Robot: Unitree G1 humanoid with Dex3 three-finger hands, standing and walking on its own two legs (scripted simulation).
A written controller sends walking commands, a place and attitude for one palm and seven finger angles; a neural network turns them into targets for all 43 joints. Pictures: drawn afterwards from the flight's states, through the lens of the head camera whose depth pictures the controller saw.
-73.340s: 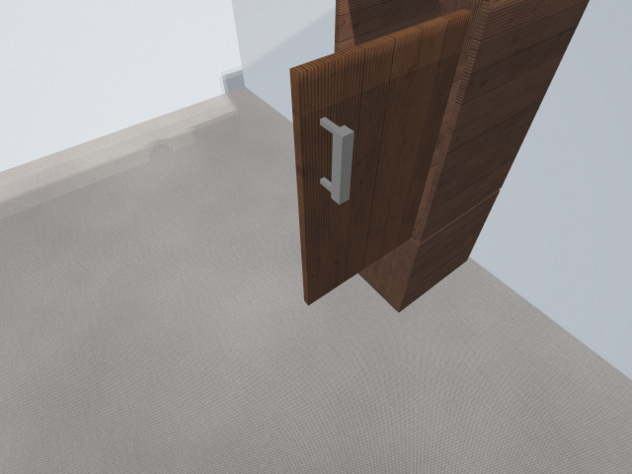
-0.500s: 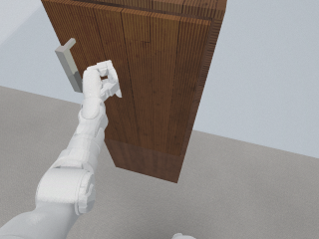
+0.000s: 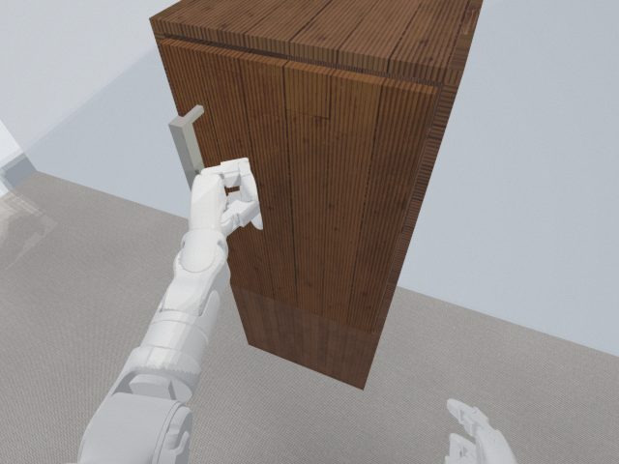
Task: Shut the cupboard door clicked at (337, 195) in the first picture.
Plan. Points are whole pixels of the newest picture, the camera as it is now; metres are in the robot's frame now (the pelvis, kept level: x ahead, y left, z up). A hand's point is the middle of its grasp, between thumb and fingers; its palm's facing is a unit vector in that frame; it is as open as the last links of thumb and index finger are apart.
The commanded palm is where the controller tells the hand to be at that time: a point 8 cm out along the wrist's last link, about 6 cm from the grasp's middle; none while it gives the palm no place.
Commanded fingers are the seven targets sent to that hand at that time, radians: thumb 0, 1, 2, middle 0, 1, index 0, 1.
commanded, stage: draw the hand back to the body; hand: left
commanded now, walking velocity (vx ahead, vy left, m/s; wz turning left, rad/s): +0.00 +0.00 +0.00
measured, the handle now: (198, 152) +0.54 +0.19 +0.11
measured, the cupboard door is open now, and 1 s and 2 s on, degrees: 0 0 0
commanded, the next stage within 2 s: step back with the hand held close in 1.44 s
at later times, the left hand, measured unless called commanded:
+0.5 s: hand (162, 277) +0.29 +0.16 +0.15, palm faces +0.09 -0.98 -0.17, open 3.1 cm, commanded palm +0.25 +0.22 +0.16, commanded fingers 0.00 0.90 0.90 -0.94 -1.11 -0.94 -1.11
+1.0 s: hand (0, 341) +0.21 +0.28 +0.17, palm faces +0.38 -0.84 -0.38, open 5.6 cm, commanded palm +0.15 +0.33 +0.19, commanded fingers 0.00 0.90 0.90 -0.25 -0.36 -0.25 -0.36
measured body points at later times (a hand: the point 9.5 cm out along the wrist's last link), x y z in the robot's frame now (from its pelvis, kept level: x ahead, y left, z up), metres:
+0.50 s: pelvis +0.00 +0.01 +0.01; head -0.02 -0.01 +0.46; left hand +0.28 +0.22 +0.16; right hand +0.20 -0.21 -0.06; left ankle -0.02 +0.07 -0.72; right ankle +0.01 -0.05 -0.72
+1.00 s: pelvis +0.01 +0.03 +0.02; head -0.01 +0.00 +0.47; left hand +0.18 +0.32 +0.19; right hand +0.20 -0.19 -0.07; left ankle -0.02 +0.07 -0.72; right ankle +0.01 -0.05 -0.72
